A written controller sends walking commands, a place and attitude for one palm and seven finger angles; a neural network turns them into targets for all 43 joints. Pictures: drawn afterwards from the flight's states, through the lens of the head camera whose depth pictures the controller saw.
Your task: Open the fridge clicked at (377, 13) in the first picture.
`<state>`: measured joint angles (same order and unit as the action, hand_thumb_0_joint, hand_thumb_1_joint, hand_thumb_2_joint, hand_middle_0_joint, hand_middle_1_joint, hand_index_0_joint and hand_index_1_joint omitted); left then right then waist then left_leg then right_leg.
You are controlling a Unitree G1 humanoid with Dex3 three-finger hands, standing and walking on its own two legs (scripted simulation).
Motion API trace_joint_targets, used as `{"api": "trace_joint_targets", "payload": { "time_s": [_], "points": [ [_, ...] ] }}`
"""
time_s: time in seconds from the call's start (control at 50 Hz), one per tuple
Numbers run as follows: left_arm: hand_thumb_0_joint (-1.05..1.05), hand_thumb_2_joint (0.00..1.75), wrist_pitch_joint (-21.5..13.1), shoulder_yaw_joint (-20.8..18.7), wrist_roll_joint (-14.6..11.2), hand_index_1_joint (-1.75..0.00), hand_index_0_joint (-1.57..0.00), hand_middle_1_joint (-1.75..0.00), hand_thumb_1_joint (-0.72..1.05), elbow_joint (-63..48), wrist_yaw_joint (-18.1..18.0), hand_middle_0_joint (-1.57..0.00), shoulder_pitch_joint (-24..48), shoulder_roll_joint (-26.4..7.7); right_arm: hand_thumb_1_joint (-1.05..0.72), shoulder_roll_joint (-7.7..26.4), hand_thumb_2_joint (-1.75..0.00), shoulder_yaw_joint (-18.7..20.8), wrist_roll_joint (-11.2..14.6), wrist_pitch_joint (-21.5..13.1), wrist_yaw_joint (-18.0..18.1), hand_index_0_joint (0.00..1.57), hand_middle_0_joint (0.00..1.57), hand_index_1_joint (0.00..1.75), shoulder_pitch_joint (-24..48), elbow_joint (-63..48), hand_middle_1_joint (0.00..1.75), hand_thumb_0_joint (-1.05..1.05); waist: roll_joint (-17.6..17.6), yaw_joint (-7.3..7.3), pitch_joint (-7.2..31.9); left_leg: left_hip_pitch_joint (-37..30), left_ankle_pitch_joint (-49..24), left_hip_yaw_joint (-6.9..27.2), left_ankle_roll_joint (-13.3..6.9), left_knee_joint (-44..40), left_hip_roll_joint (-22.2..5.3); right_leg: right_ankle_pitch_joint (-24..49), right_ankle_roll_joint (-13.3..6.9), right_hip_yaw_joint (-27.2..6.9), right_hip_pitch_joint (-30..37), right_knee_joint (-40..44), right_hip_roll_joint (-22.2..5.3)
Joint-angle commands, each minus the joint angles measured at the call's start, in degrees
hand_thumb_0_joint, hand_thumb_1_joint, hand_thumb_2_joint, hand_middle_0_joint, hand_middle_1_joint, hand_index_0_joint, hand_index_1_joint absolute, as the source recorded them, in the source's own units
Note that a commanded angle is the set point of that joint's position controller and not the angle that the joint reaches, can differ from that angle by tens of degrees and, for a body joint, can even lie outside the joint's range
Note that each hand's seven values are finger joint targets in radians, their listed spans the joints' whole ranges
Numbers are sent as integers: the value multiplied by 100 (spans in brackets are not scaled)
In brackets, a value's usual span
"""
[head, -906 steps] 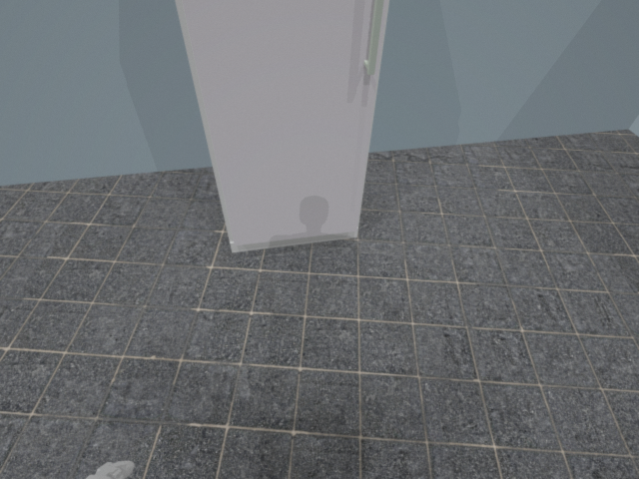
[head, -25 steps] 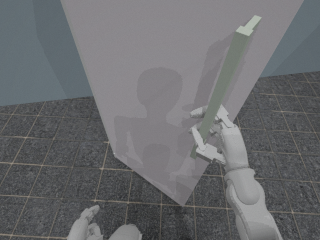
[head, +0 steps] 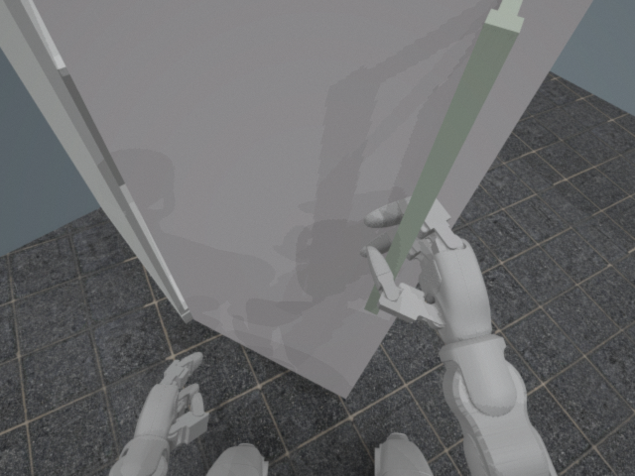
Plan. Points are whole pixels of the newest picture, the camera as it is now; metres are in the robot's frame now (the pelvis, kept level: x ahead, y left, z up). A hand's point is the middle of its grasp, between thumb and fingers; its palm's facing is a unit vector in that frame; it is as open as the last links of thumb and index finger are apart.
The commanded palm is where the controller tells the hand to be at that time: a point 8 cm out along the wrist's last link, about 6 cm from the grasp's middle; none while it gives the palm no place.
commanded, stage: walk backward, drawing the door open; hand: right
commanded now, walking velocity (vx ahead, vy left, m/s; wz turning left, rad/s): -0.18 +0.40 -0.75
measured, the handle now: (418, 207) +0.33 -0.04 +0.21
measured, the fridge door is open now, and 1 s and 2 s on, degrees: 68 87 81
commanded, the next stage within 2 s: stop walking and hold the door back in 0.32 s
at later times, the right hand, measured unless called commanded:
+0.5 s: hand (257, 395) +0.17 +0.08 +0.15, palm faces +0.35 +0.91 -0.24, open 6.3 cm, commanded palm +0.16 +0.00 +0.14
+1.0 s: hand (231, 390) +0.17 +0.10 +0.16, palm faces +0.66 +0.69 -0.28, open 5.8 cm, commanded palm +0.14 +0.03 +0.14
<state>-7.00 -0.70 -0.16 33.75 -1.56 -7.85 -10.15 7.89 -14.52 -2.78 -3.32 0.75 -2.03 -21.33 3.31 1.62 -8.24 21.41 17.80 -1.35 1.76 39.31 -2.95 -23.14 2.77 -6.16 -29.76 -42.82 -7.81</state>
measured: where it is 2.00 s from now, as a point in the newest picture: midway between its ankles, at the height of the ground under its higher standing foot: outside the picture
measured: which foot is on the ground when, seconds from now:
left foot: down 0.00-0.18, up 0.20-0.40, down 0.42-0.78, up 0.80-0.92, down 0.94-1.00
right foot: up 0.00-0.16, down 0.18-0.42, up 0.44-0.80, down 0.82-0.92, up 0.94-1.00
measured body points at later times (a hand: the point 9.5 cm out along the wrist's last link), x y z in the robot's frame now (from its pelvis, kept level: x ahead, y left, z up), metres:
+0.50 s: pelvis -0.06 +0.26 +0.01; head +0.00 +0.29 +0.45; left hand +0.18 +0.40 -0.12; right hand +0.15 +0.03 +0.16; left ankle +0.01 +0.33 -0.71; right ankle -0.11 +0.06 -0.64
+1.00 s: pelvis -0.11 +0.47 -0.01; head -0.05 +0.50 +0.43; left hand +0.13 +0.62 -0.15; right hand +0.13 +0.06 +0.17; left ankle +0.01 +0.50 -0.71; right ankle -0.19 +0.32 -0.67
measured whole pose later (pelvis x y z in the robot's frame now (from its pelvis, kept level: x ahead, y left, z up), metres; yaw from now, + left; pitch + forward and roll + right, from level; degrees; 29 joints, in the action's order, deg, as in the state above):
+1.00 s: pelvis -0.11 +0.47 -0.01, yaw -33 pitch -5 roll -5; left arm -0.7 -2.4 -1.3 41.4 -4.3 -10.5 -16.5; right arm 17.8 10.9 2.3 -6.9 2.9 41.5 42.8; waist 3.2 2.2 -10.3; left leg 25.1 17.5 0.2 -1.3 47.6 -3.5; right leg -28.4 -0.1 -0.3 -24.2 -60.9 0.8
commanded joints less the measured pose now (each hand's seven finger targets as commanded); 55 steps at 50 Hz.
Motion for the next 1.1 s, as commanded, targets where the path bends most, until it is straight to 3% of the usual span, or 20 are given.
{"api": "trace_joint_targets", "payload": {
  "time_s": [0.0,0.04,0.12,0.16,0.18,0.36,0.42,0.46,0.6,0.7,0.74,0.76,0.78,0.8,0.82,0.88,0.92,0.96,1.02,1.08],
  "points": [
    [0,90,-339,-289,-13,-30,-20,-30,90,-967,-223,-20,567,-243,-90,390,-90,528,-82,-499,75,45,45,140,1323,-2109,140,0,-2183,-76,1746,-327,-757,1374,-1539,-2122,-1725,-1413,-185,873,141,-3257,710],
    [0,90,-307,-84,56,-30,-20,-30,90,-968,-234,-20,613,-73,-90,87,-90,390,-10,-688,55,45,45,140,1200,-2102,140,0,-1556,-36,1789,-1007,-2546,-169,-1328,-1278,-1217,-1132,-168,1178,470,-1839,485],
    [0,90,-450,-155,93,-30,-20,-30,90,-875,-217,-20,-47,-238,-90,-108,-90,199,49,-814,0,45,45,140,1285,-1867,140,0,-1092,370,2098,61,-2190,-650,-854,357,-803,689,-283,1084,2508,1582,238],
    [0,90,-427,-337,232,-30,-20,-30,90,-1038,-182,-20,66,-846,-90,-191,-90,87,-118,-932,-16,45,45,140,1227,-1477,140,0,1027,248,1931,2526,1330,-226,-3,2527,-119,4759,-1425,-3046,4099,2541,-2666],
    [0,90,-415,-316,259,-30,-20,-30,90,-1025,-132,-20,205,-922,-90,-27,-90,328,-234,-1053,-8,45,45,140,1220,-1540,140,0,223,155,1997,2329,1106,413,48,3137,-178,4911,-1798,-3029,3705,2412,-2933],
    [0,90,-255,-269,-176,-30,-20,-30,90,-770,14,-20,528,-601,-90,196,-90,860,105,-664,91,45,45,140,1069,-1430,140,0,356,-129,1993,-1935,-17,-736,15,-1175,414,-813,-334,552,447,1619,-129],
    [0,90,-320,-336,-55,-30,-20,-30,90,-678,-229,-20,354,-332,-90,701,-90,1372,75,-506,173,45,45,140,1096,-916,140,0,-2878,-263,1839,-650,-143,2154,-1241,-2564,-1876,-1495,-74,708,-205,-3586,970],
    [0,90,-327,-136,82,-30,-20,-30,90,-408,-308,-20,573,-315,-90,709,-90,1240,146,-506,236,45,45,140,2207,-545,140,0,-1149,-257,1715,-1020,-935,1836,-1157,-1996,-1808,-639,-90,358,-510,-4010,684],
    [0,90,348,-12,6,-30,-20,-30,90,-312,-335,-20,262,-703,-90,1047,-90,1866,497,-710,525,45,45,140,3449,1965,140,0,-1574,-247,1955,-1951,-334,1013,437,-2660,-1468,371,-139,512,-161,-2279,1059],
    [0,90,410,-150,-106,-30,-20,-30,90,-1,-208,-20,223,-818,-90,1726,-90,2258,466,-853,536,45,45,140,4858,3056,140,0,-2333,-69,1645,-1124,-968,-21,1553,-3659,-829,-1090,-330,2149,2540,1482,1545],
    [0,90,443,-101,-34,-30,-20,-30,90,252,-120,-20,-93,-879,-90,2081,-90,2412,548,-911,471,45,45,140,5361,3712,140,0,-286,278,1817,-185,-1199,-751,1643,-1301,-114,-479,-894,1915,4027,3581,1009],
    [0,90,373,-62,87,-30,-20,-30,90,-54,-100,-20,384,-1001,-90,1973,-90,2379,723,-962,497,45,45,140,5602,3903,140,0,3075,175,1553,229,866,-953,1032,2508,522,445,-1489,365,3134,4100,-828],
    [0,90,369,-66,218,-30,-20,-30,90,-468,-75,-20,881,-649,-90,2146,-90,2589,448,-923,601,45,45,140,5686,4300,140,0,2651,-494,1477,-65,2174,834,-1150,4899,-172,1420,-1668,95,1371,2761,-1558],
    [0,90,384,-547,-87,-30,-20,-30,90,-286,-70,-20,623,-1309,-90,2625,-90,2880,271,-1055,471,45,45,140,6361,3892,140,0,992,-634,1837,748,2236,1484,-1148,3986,-343,1305,-1386,-261,1650,1570,-1358],
    [0,90,444,-417,-133,-30,-20,-30,90,-30,-81,-20,-257,-1193,-90,2065,-90,2571,461,-1145,297,45,45,140,6131,4579,140,0,644,-121,2142,1068,1826,1096,-142,2887,-273,205,-1564,-176,1939,1816,-1054],
    [0,90,382,-150,-227,-30,-20,-30,90,-362,-334,-20,202,-909,-90,2162,-90,2618,453,-932,298,45,45,140,6714,4668,140,0,-795,-459,1950,-2378,393,-144,42,-406,-27,-948,-921,1044,-84,274,146],
    [0,90,314,-345,-137,-30,-20,-30,90,-351,-356,-20,244,-1111,-90,2837,-90,3109,524,-757,260,45,45,140,6893,5347,140,0,-3240,-438,1546,-1403,1718,4150,-745,-2971,-2198,-1278,-220,434,-716,-2758,964],
    [0,90,205,-420,-131,-30,-20,-30,90,26,-285,-20,-119,-1111,-90,3228,-90,3118,504,-706,199,45,45,140,7281,5182,140,0,-1969,-208,1626,-638,3784,4758,-752,-3297,-2133,-493,-90,-48,-463,-3470,1075],
    [0,90,84,-252,-119,-30,-20,-30,90,494,-240,-20,-517,-1160,-90,3853,-90,3638,447,-1035,212,45,45,140,7579,6133,140,0,-1650,-42,2179,-1319,1756,2276,-395,-2336,-1424,436,-26,224,-427,-3227,856],
    [0,90,29,-261,-168,-30,-20,-30,90,596,-226,-20,-708,-1308,-90,4171,-90,3812,415,-1112,197,45,45,140,7366,6962,140,0,-1542,-22,2365,-1801,1076,1823,-250,-2314,-1294,459,5,464,-402,-2720,876]
  ]
}}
